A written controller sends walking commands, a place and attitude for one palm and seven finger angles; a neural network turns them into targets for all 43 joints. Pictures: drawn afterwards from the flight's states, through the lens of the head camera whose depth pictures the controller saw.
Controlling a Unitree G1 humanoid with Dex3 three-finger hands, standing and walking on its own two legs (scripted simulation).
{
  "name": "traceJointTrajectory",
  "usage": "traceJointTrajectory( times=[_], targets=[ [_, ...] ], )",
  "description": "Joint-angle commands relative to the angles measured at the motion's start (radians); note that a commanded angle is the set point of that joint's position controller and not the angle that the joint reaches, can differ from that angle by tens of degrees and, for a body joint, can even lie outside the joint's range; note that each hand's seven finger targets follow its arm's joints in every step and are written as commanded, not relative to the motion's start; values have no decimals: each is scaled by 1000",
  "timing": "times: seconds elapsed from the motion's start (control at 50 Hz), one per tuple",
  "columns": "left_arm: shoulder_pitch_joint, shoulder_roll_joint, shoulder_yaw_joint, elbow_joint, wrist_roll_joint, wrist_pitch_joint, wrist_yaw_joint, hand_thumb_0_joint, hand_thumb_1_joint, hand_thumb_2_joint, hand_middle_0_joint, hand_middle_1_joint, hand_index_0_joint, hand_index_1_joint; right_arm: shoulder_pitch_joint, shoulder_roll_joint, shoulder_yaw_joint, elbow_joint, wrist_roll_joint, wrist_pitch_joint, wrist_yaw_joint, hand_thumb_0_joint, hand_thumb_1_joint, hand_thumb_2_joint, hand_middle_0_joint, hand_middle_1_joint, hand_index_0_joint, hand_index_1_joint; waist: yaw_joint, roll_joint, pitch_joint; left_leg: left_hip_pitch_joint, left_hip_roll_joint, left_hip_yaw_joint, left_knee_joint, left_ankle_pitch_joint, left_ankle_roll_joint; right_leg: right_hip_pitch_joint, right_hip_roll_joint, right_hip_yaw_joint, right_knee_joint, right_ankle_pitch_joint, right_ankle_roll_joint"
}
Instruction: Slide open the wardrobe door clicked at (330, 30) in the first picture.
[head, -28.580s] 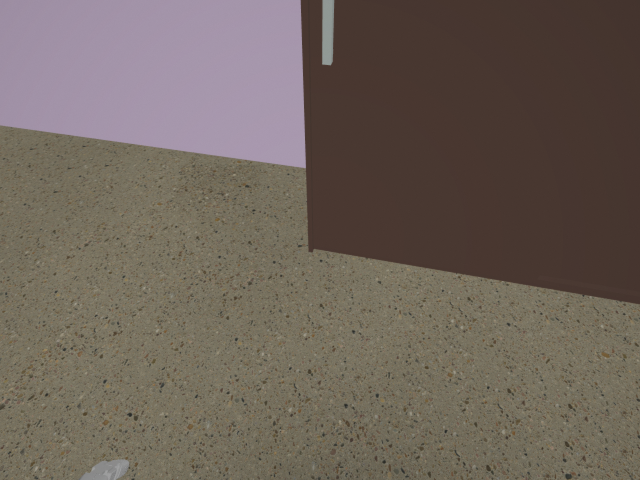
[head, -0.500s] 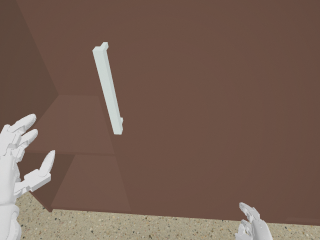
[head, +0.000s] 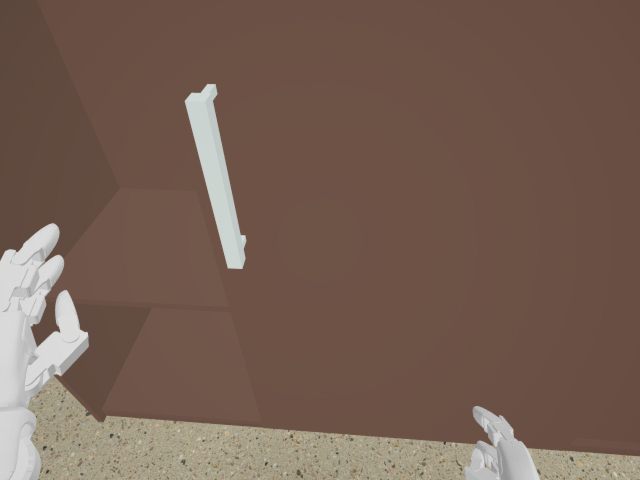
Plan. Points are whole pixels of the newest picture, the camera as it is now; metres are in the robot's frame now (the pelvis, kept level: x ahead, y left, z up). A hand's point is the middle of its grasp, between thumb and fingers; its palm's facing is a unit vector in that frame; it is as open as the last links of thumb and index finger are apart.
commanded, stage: step back with the hand held close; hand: left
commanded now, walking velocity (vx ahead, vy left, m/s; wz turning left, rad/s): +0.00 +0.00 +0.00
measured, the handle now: (224, 186) +0.43 +0.20 +0.18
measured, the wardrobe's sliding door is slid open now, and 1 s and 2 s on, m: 0.52 0.52 0.52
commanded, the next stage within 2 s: stop stepping back and stand still in 1.10 s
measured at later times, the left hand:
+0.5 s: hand (40, 365) +0.15 +0.29 +0.16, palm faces +0.41 -0.78 -0.47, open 7.4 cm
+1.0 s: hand out of the picture +0.10 +0.31 +0.16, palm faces +0.47 -0.77 -0.43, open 7.4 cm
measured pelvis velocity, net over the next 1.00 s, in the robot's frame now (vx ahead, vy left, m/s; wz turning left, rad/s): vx -0.10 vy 0.03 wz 0.01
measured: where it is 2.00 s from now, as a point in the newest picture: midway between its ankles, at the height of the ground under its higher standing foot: outside the picture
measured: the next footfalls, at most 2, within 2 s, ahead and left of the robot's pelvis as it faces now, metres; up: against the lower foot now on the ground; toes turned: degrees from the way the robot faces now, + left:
right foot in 0.86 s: -0.10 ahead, -0.08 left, +0.00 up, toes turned +4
left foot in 1.34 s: -0.11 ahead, +0.15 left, +0.00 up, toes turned +1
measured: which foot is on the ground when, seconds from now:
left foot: down 0.00-1.00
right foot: down 0.00-0.78, up 0.80-0.84, down 0.86-1.00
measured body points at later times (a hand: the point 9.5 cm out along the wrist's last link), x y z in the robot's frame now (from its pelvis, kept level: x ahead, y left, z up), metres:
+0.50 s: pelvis -0.05 +0.02 -0.01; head -0.04 +0.03 +0.44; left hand +0.12 +0.33 +0.18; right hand +0.13 -0.23 -0.08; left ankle +0.00 +0.10 -0.74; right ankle +0.00 -0.11 -0.74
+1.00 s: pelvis -0.10 +0.03 -0.02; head -0.07 +0.07 +0.43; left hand +0.07 +0.35 +0.18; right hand +0.08 -0.19 -0.09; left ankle +0.00 +0.10 -0.74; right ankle -0.10 -0.11 -0.74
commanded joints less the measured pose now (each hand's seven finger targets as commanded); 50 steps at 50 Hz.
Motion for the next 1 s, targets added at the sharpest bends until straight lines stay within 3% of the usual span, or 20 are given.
traceJointTrajectory(
  times=[0.0,0.02,0.04,0.08,0.14,0.26,0.4,0.5,0.52,0.56,0.64,0.7,0.76,0.8,0.82,0.84,0.88,0.92,0.94,0.98],
  targets=[
    [-163,241,161,-168,3,-67,29,0,900,900,-200,-300,-200,-300,-152,-115,-50,-154,2,-56,-15,0,-900,-900,200,300,200,300,-6,7,-34,-31,26,-14,-79,142,0,-37,-22,13,-86,81,-8],
    [-285,352,274,-241,13,-117,40,0,900,900,-200,-300,-200,-300,-146,-148,-57,-198,11,-32,-10,0,-900,-900,200,300,200,300,-42,-13,22,-112,40,-48,-45,78,24,-131,-70,114,-143,88,-1],
    [-179,258,203,-153,12,-126,31,0,900,900,-200,-300,-200,-300,-140,-130,-58,-180,6,-19,-10,0,-900,-900,200,300,200,300,-50,-71,14,-99,33,-61,-14,91,27,-154,-95,126,-154,86,-7],
    [-66,192,142,-149,22,-135,23,0,900,900,-200,-300,-200,-300,-125,-132,-63,-196,1,2,-2,0,-900,-900,200,300,200,300,-53,-70,-51,-82,38,-53,20,155,26,-158,-115,123,-132,141,-10],
    [9,196,145,-196,25,-146,29,0,900,900,-200,-300,-200,-300,-110,-139,-75,-219,3,21,-2,0,-900,-900,200,300,200,300,-56,-25,-145,-68,58,-49,17,298,22,-113,-106,86,-54,278,2],
    [65,258,214,-267,22,-157,49,0,900,900,-200,-300,-200,-300,-103,-142,-90,-258,11,51,-14,0,-900,-900,200,300,200,300,-56,-24,-191,-140,86,-75,-4,378,22,-72,-74,63,38,323,16],
    [57,263,229,-287,34,-179,56,0,900,900,-200,-300,-200,-300,-93,-157,-97,-274,14,41,-20,0,-900,-900,200,300,200,300,-60,23,-147,-327,112,-121,-70,93,48,-37,-45,73,88,172,22],
    [22,250,231,-255,58,-198,59,0,900,900,-200,-300,-200,-300,-78,-165,-100,-272,11,15,-21,0,-900,-900,200,300,200,300,-65,10,-84,-560,128,-161,-109,-290,81,15,-44,111,133,31,18],
    [8,226,209,-256,61,-202,58,0,900,900,-200,-300,-200,-300,-69,-160,-99,-269,14,10,-18,0,-900,-900,200,300,200,300,-71,2,-76,-568,124,-163,-95,-323,80,-5,-51,117,126,-3,14],
    [-11,235,214,-263,68,-212,62,0,900,900,-200,-300,-200,-300,-61,-161,-99,-265,9,0,-17,0,-900,-900,200,300,200,300,-74,-32,-60,-567,107,-158,-52,-350,77,-62,-69,145,83,-85,4],
    [-31,242,211,-290,67,-229,71,0,900,900,-200,-300,-200,-300,-48,-153,-95,-247,1,-17,-13,0,-900,-900,200,300,200,300,-83,-53,-62,-445,76,-140,34,-295,55,-221,-106,173,2,-196,-22],
    [-30,258,226,-317,69,-244,80,0,900,900,-200,-300,-200,-300,-47,-160,-94,-237,-1,-29,-14,0,-900,-900,200,300,200,300,-86,14,-76,-439,97,-166,-13,-315,56,-223,-80,134,36,-195,-11],
    [-41,245,241,-326,87,-257,77,0,900,900,-200,-300,-200,-300,-53,-169,-95,-244,-3,-48,-19,0,-900,-900,200,300,200,300,-73,168,-94,-685,228,-321,-240,-515,113,47,36,57,339,-40,25],
    [-21,275,275,-312,87,-260,71,0,900,900,-200,-300,-200,-300,-52,-158,-103,-244,-7,-57,-17,0,-900,-900,200,300,200,300,-63,130,-119,-668,251,-339,-210,-419,131,60,50,71,380,20,26],
    [-18,249,254,-304,88,-262,65,0,900,900,-200,-300,-200,-300,-53,-151,-102,-237,-12,-59,-14,0,-900,-900,200,300,200,300,-66,91,-93,-672,243,-324,-180,-373,132,54,45,86,353,18,22],
    [-10,240,252,-286,89,-266,59,0,900,900,-200,-300,-200,-300,-55,-155,-102,-232,-13,-63,-11,0,-900,-900,200,300,200,300,-68,85,-64,-691,231,-308,-166,-380,127,50,46,94,321,-2,20],
    [9,226,233,-276,71,-274,46,0,900,900,-200,-300,-200,-300,-49,-147,-101,-216,-12,-69,-2,0,-900,-900,200,300,200,300,-73,51,-69,-555,181,-260,-98,-220,91,-39,23,117,194,76,-1],
    [-21,234,214,-293,55,-283,46,0,900,900,-200,-300,-200,-300,-61,-135,-97,-198,-13,-74,-5,0,-900,-900,200,300,200,300,-76,35,-148,-342,142,-187,-17,65,51,-142,-22,145,130,196,-9],
    [-23,229,203,-288,54,-283,45,0,900,900,-200,-300,-200,-300,-64,-138,-100,-192,-11,-75,-6,0,-900,-900,200,300,200,300,-76,46,-205,-248,143,-158,1,170,39,-167,-21,138,137,232,0],
    [-25,246,205,-351,51,-278,45,0,900,900,-200,-300,-200,-300,-65,-146,-112,-202,-3,-70,-4,0,-900,-900,200,300,200,300,-75,48,-280,-181,162,-161,-11,184,46,-160,18,105,166,159,21]
  ],
)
